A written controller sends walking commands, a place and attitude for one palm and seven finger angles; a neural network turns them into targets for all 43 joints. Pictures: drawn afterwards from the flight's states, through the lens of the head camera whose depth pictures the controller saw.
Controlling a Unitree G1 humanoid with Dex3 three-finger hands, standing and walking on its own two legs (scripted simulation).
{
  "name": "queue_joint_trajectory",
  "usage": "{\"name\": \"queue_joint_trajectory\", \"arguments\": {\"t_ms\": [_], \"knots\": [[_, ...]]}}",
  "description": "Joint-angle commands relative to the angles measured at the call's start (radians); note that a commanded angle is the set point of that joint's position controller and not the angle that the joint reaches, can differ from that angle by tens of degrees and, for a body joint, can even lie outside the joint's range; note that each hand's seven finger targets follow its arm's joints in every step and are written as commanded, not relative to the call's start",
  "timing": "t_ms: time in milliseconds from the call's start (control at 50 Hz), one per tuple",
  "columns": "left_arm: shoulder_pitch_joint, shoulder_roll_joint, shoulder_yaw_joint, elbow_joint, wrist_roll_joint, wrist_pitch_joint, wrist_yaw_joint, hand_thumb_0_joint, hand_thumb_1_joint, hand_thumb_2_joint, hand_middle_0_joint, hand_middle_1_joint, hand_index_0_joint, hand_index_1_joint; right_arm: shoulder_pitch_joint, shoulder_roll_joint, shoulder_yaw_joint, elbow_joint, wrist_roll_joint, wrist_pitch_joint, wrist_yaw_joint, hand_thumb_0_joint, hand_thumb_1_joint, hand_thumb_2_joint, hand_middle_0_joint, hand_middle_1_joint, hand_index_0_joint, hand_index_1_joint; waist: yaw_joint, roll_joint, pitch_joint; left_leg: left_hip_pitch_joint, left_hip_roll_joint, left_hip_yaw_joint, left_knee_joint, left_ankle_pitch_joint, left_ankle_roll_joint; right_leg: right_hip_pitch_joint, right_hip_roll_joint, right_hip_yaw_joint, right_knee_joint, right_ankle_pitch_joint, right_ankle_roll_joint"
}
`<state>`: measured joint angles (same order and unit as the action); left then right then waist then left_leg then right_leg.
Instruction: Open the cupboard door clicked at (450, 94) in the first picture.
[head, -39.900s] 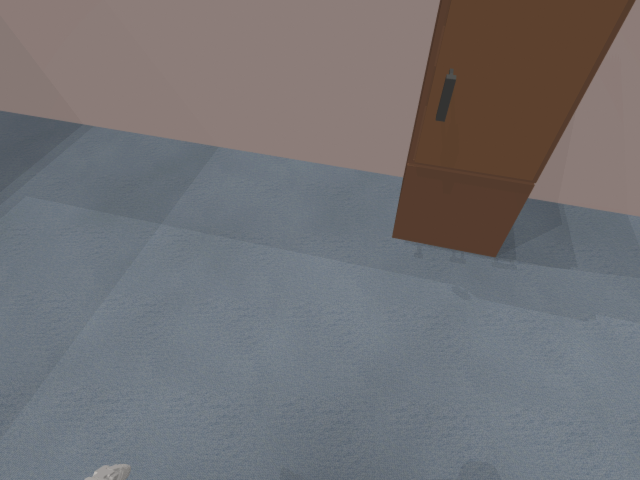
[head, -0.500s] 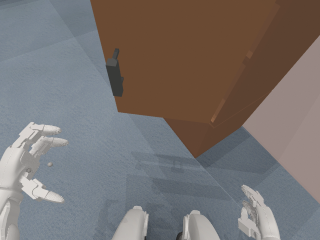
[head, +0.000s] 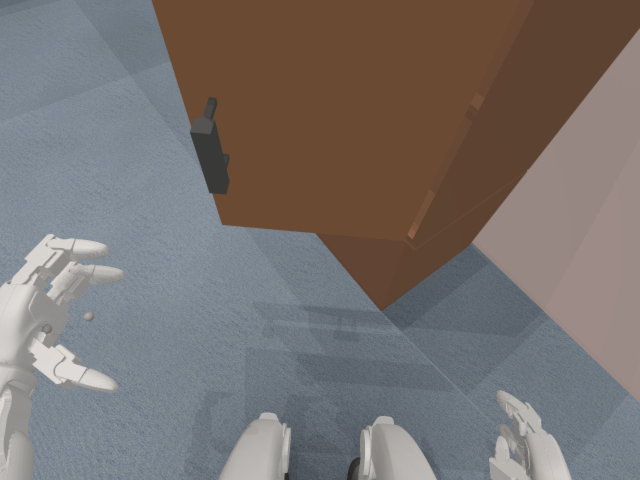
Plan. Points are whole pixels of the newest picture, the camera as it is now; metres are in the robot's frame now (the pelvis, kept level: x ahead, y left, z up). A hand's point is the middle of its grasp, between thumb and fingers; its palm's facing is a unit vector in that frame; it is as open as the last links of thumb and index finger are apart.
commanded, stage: raise the hand with hooked fingers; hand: left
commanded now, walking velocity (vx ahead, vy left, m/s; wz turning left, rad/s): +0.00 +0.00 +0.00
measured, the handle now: (215, 147) +0.55 +0.19 +0.03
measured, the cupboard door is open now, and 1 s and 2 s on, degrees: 49 49 48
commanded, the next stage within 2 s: move the hooked fingers beside the handle in 0.14 s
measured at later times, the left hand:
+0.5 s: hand (107, 288) +0.31 +0.26 +0.04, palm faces -0.03 -1.00 -0.03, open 14.0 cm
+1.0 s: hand (132, 229) +0.40 +0.26 +0.03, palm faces -0.02 -1.00 -0.02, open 14.0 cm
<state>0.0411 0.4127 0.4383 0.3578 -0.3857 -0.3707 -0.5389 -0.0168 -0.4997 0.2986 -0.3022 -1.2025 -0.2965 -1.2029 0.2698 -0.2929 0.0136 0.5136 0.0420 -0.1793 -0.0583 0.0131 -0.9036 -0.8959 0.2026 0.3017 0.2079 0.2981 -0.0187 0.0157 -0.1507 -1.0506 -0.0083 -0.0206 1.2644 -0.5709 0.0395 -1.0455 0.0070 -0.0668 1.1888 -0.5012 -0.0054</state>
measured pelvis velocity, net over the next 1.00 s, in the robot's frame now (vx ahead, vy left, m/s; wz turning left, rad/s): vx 0.01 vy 0.00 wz -0.02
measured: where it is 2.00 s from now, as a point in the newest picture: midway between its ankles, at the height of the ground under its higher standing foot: outside the picture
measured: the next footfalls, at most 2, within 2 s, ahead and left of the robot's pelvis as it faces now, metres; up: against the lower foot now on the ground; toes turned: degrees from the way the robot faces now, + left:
none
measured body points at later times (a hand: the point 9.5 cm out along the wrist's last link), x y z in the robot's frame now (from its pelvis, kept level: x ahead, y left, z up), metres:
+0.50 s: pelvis +0.00 +0.00 +0.00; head +0.11 +0.02 +0.43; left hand +0.31 +0.32 +0.04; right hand +0.18 -0.26 -0.09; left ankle +0.01 +0.09 -0.63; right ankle +0.04 -0.12 -0.63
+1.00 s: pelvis +0.01 +0.00 +0.00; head +0.13 +0.03 +0.43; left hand +0.39 +0.32 +0.04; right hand +0.11 -0.27 -0.10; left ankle +0.01 +0.09 -0.63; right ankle +0.04 -0.12 -0.63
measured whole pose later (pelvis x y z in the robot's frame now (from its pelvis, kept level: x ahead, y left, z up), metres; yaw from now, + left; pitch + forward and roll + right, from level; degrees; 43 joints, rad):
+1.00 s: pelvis +0.01 +0.00 +0.00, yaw -1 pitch +23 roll -4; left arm -0.40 0.48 0.45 0.74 -0.28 -0.38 -0.50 -0.02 -0.50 0.30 -0.30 -1.20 -0.30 -1.20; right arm 0.30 -0.29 0.02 0.58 0.03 -0.07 -0.05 0.01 -0.90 -0.90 0.20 0.30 0.21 0.30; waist -0.07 0.01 -0.15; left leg -1.10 0.00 -0.01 1.27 -0.58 0.05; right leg -1.10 0.02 -0.05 1.18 -0.49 0.00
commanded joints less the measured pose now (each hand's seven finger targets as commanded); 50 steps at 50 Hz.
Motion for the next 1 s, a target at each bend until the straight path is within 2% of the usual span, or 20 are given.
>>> {"name": "queue_joint_trajectory", "arguments": {"t_ms": [0, 60, 100, 220, 280, 300, 400, 420, 460, 540, 640, 700, 760, 780, 800, 840, 880, 900, 940, 980], "knots": [[-0.119, 0.253, 0.103, -0.206, -0.029, -0.071, -0.005, 0.000, -0.500, 0.300, -0.300, -1.200, -0.300, -1.200, 0.009, -0.155, -0.070, -0.126, 0.006, -0.053, -0.012, 0.000, -0.900, -0.900, 0.200, 0.300, 0.200, 0.300, 0.012, 0.086, -0.347, 0.248, 0.009, -0.046, -0.203, 0.353, -0.032, 0.187, 0.020, 0.015, -0.129, 0.173, -0.025], [-0.117, 0.239, 0.097, -0.185, -0.034, -0.062, -0.009, 0.000, -0.500, 0.300, -0.300, -1.200, -0.300, -1.200, -0.001, -0.152, -0.069, -0.128, 0.008, -0.052, -0.014, 0.000, -0.900, -0.900, 0.200, 0.300, 0.200, 0.300, 0.010, 0.063, -0.317, 0.209, 0.006, -0.040, -0.199, 0.303, -0.024, 0.196, 0.016, 0.022, -0.139, 0.152, -0.022], [-0.127, 0.250, 0.099, -0.187, -0.030, -0.062, -0.015, 0.000, -0.500, 0.300, -0.300, -1.200, -0.300, -1.200, 0.003, -0.152, -0.066, -0.127, 0.006, -0.052, -0.014, 0.000, -0.900, -0.900, 0.200, 0.300, 0.200, 0.300, 0.014, 0.084, -0.333, 0.226, 0.007, -0.041, -0.197, 0.335, -0.028, 0.196, 0.020, 0.019, -0.128, 0.172, -0.026], [-0.124, 0.243, 0.096, -0.183, -0.031, -0.052, -0.017, 0.000, -0.500, 0.300, -0.300, -1.200, -0.300, -1.200, -0.002, -0.149, -0.066, -0.133, 0.006, -0.049, -0.013, 0.000, -0.900, -0.900, 0.200, 0.300, 0.200, 0.300, 0.015, 0.067, -0.333, 0.217, 0.006, -0.036, -0.185, 0.357, -0.027, 0.210, 0.019, 0.021, -0.125, 0.204, -0.024], [-0.260, 0.239, 0.072, -0.189, -0.027, -0.060, -0.008, 0.000, -0.500, 0.300, -0.300, -1.200, -0.300, -1.200, 0.002, -0.152, -0.062, -0.115, 0.003, -0.052, -0.023, 0.000, -0.900, -0.900, 0.200, 0.300, 0.200, 0.300, -0.011, 0.083, -0.314, 0.206, 0.007, -0.041, -0.164, 0.328, -0.023, 0.162, 0.022, 0.021, -0.116, 0.176, -0.027], [-0.257, 0.248, 0.080, -0.153, -0.018, -0.055, -0.009, 0.000, -0.500, 0.300, -0.300, -1.200, -0.300, -1.200, 0.009, -0.155, -0.063, -0.107, 0.003, -0.046, -0.024, 0.000, -0.900, -0.900, 0.200, 0.300, 0.200, 0.300, -0.009, 0.068, -0.328, 0.215, 0.009, -0.038, -0.168, 0.327, -0.025, 0.168, 0.020, 0.025, -0.120, 0.180, -0.024], [-0.315, 0.252, 0.056, -0.133, 0.004, -0.039, -0.006, 0.000, -0.500, 0.300, -0.300, -1.200, -0.300, -1.200, 0.012, -0.155, -0.060, -0.107, 0.003, -0.037, -0.024, 0.000, -0.900, -0.900, 0.200, 0.300, 0.200, 0.300, -0.002, 0.097, -0.371, 0.240, 0.010, -0.039, -0.175, 0.348, -0.026, 0.175, 0.015, 0.027, -0.120, 0.191, -0.026], [-0.331, 0.287, 0.088, -0.113, 0.005, -0.034, 0.001, 0.000, -0.500, 0.300, -0.300, -1.200, -0.300, -1.200, 0.013, -0.159, -0.061, -0.102, 0.004, -0.031, -0.026, 0.000, -0.900, -0.900, 0.200, 0.300, 0.200, 0.300, -0.003, 0.075, -0.363, 0.224, 0.012, -0.040, -0.174, 0.339, -0.025, 0.183, 0.014, 0.026, -0.119, 0.192, -0.024], [-0.349, 0.273, 0.074, -0.098, 0.014, -0.028, 0.009, 0.000, -0.500, 0.300, -0.300, -1.200, -0.300, -1.200, 0.010, -0.154, -0.058, -0.106, 0.004, -0.024, -0.024, 0.000, -0.900, -0.900, 0.200, 0.300, 0.200, 0.300, 0.000, 0.085, -0.364, 0.216, 0.010, -0.037, -0.177, 0.345, -0.023, 0.187, 0.011, 0.029, -0.120, 0.196, -0.024], [-0.409, 0.295, 0.089, -0.034, 0.026, -0.027, 0.026, 0.000, -0.500, 0.300, -0.300, -1.200, -0.300, -1.200, 0.022, -0.157, -0.056, -0.095, 0.005, -0.007, -0.023, 0.000, -0.900, -0.900, 0.200, 0.300, 0.200, 0.300, -0.003, 0.068, -0.365, 0.204, 0.013, -0.036, -0.180, 0.334, -0.022, 0.192, 0.013, 0.029, -0.122, 0.194, -0.024], [-0.524, 0.294, 0.067, 0.036, 0.048, -0.038, 0.030, 0.000, -0.500, 0.300, -0.300, -1.200, -0.300, -1.200, 0.041, -0.161, -0.057, -0.076, 0.002, 0.011, -0.020, 0.000, -0.900, -0.900, 0.200, 0.300, 0.200, 0.300, -0.026, 0.078, -0.376, 0.207, 0.016, -0.032, -0.174, 0.336, -0.019, 0.177, 0.012, 0.035, -0.123, 0.204, -0.022], [-0.561, 0.334, 0.096, 0.096, 0.057, -0.050, 0.025, 0.000, -0.500, 0.300, -0.300, -1.200, -0.300, -1.200, 0.060, -0.169, -0.058, -0.062, 0.000, 0.024, -0.021, 0.000, -0.900, -0.900, 0.200, 0.300, 0.200, 0.300, -0.024, 0.065, -0.402, 0.225, 0.021, -0.037, -0.174, 0.362, -0.022, 0.178, 0.018, 0.033, -0.117, 0.217, -0.026], [-0.603, 0.335, 0.085, 0.101, 0.067, -0.063, 0.026, 0.000, -0.500, 0.300, -0.300, -1.200, -0.300, -1.200, 0.065, -0.167, -0.061, -0.057, -0.001, 0.033, -0.016, 0.000, -0.900, -0.900, 0.200, 0.300, 0.200, 0.300, -0.022, 0.099, -0.416, 0.248, 0.022, -0.041, -0.180, 0.387, -0.025, 0.173, 0.014, 0.031, -0.115, 0.226, -0.026], [-0.613, 0.308, 0.060, 0.098, 0.061, -0.066, 0.023, 0.000, -0.500, 0.300, -0.300, -1.200, -0.300, -1.200, 0.070, -0.165, -0.059, -0.061, 0.000, 0.033, -0.014, 0.000, -0.900, -0.900, 0.200, 0.300, 0.200, 0.300, -0.028, 0.116, -0.423, 0.261, 0.021, -0.043, -0.176, 0.417, -0.027, 0.161, 0.018, 0.028, -0.111, 0.237, -0.029], [-0.607, 0.339, 0.095, 0.125, 0.067, -0.065, 0.027, 0.000, -0.500, 0.300, -0.300, -1.200, -0.300, -1.200, 0.081, -0.170, -0.062, -0.050, -0.003, 0.041, -0.011, 0.000, -0.900, -0.900, 0.200, 0.300, 0.200, 0.300, -0.023, 0.090, -0.439, 0.270, 0.027, -0.044, -0.178, 0.415, -0.029, 0.166, 0.019, 0.026, -0.114, 0.236, -0.025], [-0.611, 0.360, 0.108, 0.162, 0.076, -0.065, 0.032, 0.000, -0.500, 0.300, -0.300, -1.200, -0.300, -1.200, 0.085, -0.173, -0.062, -0.047, -0.003, 0.053, -0.010, 0.000, -0.900, -0.900, 0.200, 0.300, 0.200, 0.300, -0.022, 0.077, -0.421, 0.235, 0.025, -0.041, -0.179, 0.409, -0.025, 0.180, 0.018, 0.029, -0.112, 0.244, -0.024], [-0.689, 0.321, 0.066, 0.129, 0.075, -0.077, 0.036, 0.000, -0.500, 0.300, -0.300, -1.200, -0.300, -1.200, 0.087, -0.166, -0.062, -0.046, -0.004, 0.053, -0.007, 0.000, -0.900, -0.900, 0.200, 0.300, 0.200, 0.300, -0.038, 0.127, -0.428, 0.278, 0.027, -0.047, -0.174, 0.448, -0.031, 0.147, 0.019, 0.024, -0.107, 0.253, -0.028], [-0.667, 0.343, 0.088, 0.155, 0.084, -0.077, 0.040, 0.000, -0.500, 0.300, -0.300, -1.200, -0.300, -1.200, 0.101, -0.173, -0.066, -0.036, -0.005, 0.062, -0.005, 0.000, -0.900, -0.900, 0.200, 0.300, 0.200, 0.300, -0.032, 0.109, -0.443, 0.305, 0.033, -0.053, -0.180, 0.464, -0.036, 0.139, 0.022, 0.021, -0.113, 0.248, -0.026], [-0.701, 0.332, 0.077, 0.197, 0.090, -0.078, 0.048, 0.000, -0.500, 0.300, -0.300, -1.200, -0.300, -1.200, 0.101, -0.173, -0.064, -0.030, -0.007, 0.070, -0.004, 0.000, -0.900, -0.900, 0.200, 0.300, 0.200, 0.300, -0.045, 0.082, -0.415, 0.266, 0.031, -0.049, -0.176, 0.428, -0.029, 0.139, 0.019, 0.022, -0.113, 0.241, -0.022], [-0.737, 0.345, 0.082, 0.209, 0.095, -0.088, 0.051, 0.000, -0.500, 0.300, -0.300, -1.200, -0.300, -1.200, 0.109, -0.174, -0.064, -0.028, -0.007, 0.074, -0.004, 0.000, -0.900, -0.900, 0.200, 0.300, 0.200, 0.300, -0.048, 0.098, -0.419, 0.267, 0.029, -0.048, -0.169, 0.432, -0.029, 0.129, 0.022, 0.022, -0.109, 0.240, -0.027]]}}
